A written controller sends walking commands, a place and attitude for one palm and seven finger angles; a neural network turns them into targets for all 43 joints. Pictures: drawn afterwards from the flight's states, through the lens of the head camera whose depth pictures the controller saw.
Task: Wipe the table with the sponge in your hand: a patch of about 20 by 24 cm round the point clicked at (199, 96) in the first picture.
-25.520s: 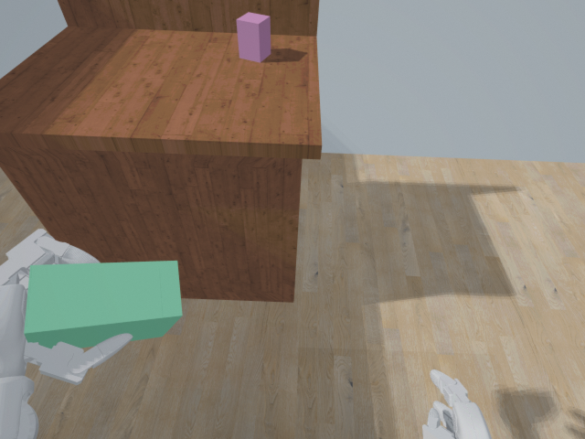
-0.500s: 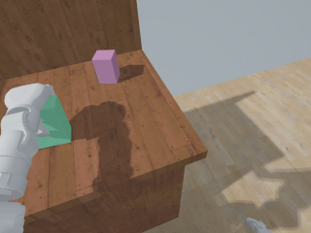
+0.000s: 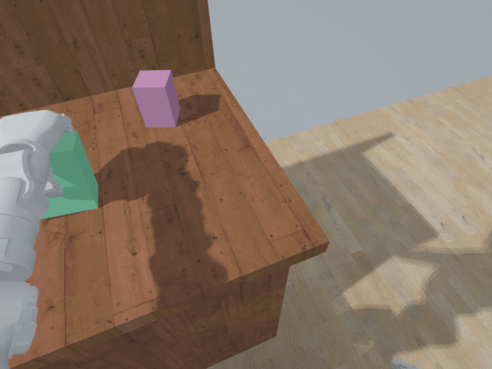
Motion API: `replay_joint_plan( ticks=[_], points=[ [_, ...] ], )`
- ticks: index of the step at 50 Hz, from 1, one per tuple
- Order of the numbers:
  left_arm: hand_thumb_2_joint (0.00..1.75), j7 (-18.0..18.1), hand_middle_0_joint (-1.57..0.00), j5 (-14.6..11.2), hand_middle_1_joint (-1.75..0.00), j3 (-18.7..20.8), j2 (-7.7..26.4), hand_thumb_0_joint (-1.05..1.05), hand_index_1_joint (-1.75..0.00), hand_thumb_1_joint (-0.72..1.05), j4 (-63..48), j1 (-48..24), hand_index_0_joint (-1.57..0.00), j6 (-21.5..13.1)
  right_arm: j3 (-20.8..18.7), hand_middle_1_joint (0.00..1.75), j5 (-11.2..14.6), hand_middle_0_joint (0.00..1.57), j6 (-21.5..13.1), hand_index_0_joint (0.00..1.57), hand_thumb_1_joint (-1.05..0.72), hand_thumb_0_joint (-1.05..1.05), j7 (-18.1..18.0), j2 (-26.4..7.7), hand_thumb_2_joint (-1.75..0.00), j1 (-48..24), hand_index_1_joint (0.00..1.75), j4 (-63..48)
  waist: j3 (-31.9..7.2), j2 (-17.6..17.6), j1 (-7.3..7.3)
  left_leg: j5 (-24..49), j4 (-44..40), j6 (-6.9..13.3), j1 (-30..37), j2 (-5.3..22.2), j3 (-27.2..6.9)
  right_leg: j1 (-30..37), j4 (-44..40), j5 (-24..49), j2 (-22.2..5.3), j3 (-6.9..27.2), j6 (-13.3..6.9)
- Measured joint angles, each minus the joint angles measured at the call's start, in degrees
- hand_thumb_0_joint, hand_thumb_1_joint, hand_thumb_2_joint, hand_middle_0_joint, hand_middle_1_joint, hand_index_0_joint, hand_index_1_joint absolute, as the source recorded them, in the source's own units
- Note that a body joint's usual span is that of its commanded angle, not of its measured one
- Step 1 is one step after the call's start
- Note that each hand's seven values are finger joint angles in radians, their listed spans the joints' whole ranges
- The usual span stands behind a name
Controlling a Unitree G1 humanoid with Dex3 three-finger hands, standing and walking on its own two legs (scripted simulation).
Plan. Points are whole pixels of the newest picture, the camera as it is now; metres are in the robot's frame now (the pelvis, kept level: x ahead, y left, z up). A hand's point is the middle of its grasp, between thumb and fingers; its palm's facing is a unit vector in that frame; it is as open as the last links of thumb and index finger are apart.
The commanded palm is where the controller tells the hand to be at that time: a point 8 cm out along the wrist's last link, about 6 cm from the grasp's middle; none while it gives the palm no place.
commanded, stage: slide across to the middle lane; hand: left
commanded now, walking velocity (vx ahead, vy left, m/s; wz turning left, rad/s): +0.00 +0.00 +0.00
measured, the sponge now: (60, 185) +0.38 +0.35 +0.09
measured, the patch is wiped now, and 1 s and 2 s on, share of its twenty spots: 0.40 0.50 0.70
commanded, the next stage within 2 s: wipe back along the middle lane in 0.60 s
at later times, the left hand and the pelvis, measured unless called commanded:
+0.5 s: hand (87, 145) +0.43 +0.29 +0.14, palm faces -0.04 +0.00 -1.00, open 10.2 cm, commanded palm +0.41 +0.28 +0.21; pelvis +0.02 +0.00 +0.00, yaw +1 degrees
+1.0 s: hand (112, 151) +0.42 +0.25 +0.14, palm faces +0.01 -0.03 -1.00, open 10.2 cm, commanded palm +0.38 +0.24 +0.19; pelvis +0.03 -0.01 +0.00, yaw +0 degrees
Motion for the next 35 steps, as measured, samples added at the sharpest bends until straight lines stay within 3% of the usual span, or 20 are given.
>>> replay_joint_plan(
  ticks=[7,12,19,27,35],
  points=[
    [1.03,1.35,-0.72,-1.74,-1.33,-1.1,-0.89,0.01,-1.33,-0.52,-4.55,2.13,-0.75,0.16,-0.83,0.3,0.06,0.2,0.09,0.21,-0.9,0.0,0.18,-0.22,-0.89,1.03,0.3,0.24,0.12,0.39,0.26,-0.25,-0.56,0.23,0.92,-0.18,0.23,1.04,-0.91,0.01,-0.18,0.25,0.25],
    [1.03,2.98,-0.72,-2.89,-1.33,-2.51,-3.65,0.01,-1.33,-0.52,-9.33,4.04,-0.75,3.05,-0.66,0.3,0.13,0.2,0.08,0.2,-0.9,0.01,0.63,0.1,-0.89,-0.03,0.3,0.77,0.15,0.48,0.81,-0.38,-1.12,0.36,2.14,-0.55,0.33,2.12,-1.16,-0.28,-0.54,0.33,0.41],
    [1.03,2.93,-0.72,-2.58,-1.33,-6.15,-6.58,0.01,-1.33,-0.52,-7.71,0.47,-0.75,8.39,0.79,0.3,0.35,0.2,-1.3,0.2,-0.9,0.01,0.56,1.28,-0.89,-3.71,0.3,0.64,0.41,0.28,1.08,-0.17,-1.76,0.33,2.93,-0.97,-0.15,2.89,-1.28,-0.59,-0.91,-0.16,0.42],
    [1.03,1.09,-0.72,-2.45,-1.33,-7.86,-8.51,0.0,-1.33,-0.51,-8.72,-0.7,-0.75,9.4,1.4,0.3,-0.05,0.2,-2.14,0.21,-0.9,0.0,0.88,1.95,-0.89,-5.37,0.3,-1.34,0.16,0.5,1.05,-0.49,-2.13,0.08,3.62,-0.9,-0.35,3.66,-1.75,-0.9,-0.81,-0.33,0.23],
    [1.03,2.72,-0.72,-2.04,-1.33,-8.78,-11.0,0.0,-1.33,-0.51,-10.35,-0.21,-0.75,12.21,1.31,0.3,-0.31,0.2,-1.26,0.21,-0.9,0.0,1.28,1.5,-0.89,-5.41,0.3,-0.75,-0.2,0.62,1.28,-0.96,-2.16,-0.25,3.87,-0.72,-0.22,3.61,-1.29,-1.56,-0.64,-0.16,-0.06]
  ],
)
